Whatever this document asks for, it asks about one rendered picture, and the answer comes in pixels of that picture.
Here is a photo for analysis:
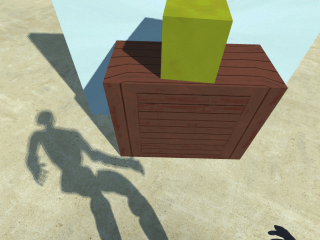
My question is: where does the pedestal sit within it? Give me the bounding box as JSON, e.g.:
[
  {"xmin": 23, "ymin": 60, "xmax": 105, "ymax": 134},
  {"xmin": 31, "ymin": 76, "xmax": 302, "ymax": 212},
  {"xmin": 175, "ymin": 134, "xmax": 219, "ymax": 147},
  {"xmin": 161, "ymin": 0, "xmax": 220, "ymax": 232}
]
[{"xmin": 103, "ymin": 40, "xmax": 288, "ymax": 160}]

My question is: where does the carton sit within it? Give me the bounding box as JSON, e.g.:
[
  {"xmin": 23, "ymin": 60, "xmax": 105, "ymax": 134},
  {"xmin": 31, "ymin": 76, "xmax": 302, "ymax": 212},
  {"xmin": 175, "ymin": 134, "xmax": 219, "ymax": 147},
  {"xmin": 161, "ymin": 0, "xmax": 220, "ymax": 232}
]
[{"xmin": 160, "ymin": 0, "xmax": 233, "ymax": 84}]

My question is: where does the robot right hand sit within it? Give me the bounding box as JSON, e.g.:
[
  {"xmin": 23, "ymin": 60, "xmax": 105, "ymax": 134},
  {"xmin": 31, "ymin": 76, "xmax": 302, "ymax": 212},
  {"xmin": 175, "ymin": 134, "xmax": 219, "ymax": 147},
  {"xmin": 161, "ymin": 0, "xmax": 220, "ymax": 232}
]
[{"xmin": 268, "ymin": 225, "xmax": 296, "ymax": 240}]

